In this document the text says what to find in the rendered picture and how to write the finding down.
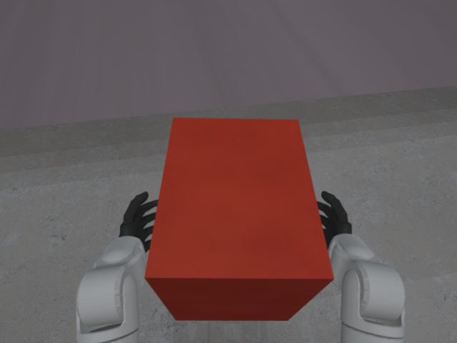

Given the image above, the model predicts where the right robot forearm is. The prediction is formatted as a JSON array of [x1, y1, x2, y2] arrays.
[[328, 234, 406, 343]]

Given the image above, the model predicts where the carton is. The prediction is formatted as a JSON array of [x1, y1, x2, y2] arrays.
[[144, 117, 334, 321]]

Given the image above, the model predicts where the robot left hand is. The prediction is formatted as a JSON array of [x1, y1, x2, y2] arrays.
[[119, 192, 159, 252]]

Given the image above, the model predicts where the robot right hand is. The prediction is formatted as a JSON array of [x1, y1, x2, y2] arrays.
[[317, 191, 352, 249]]

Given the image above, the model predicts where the left robot forearm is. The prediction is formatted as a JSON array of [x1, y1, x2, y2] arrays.
[[76, 236, 147, 343]]

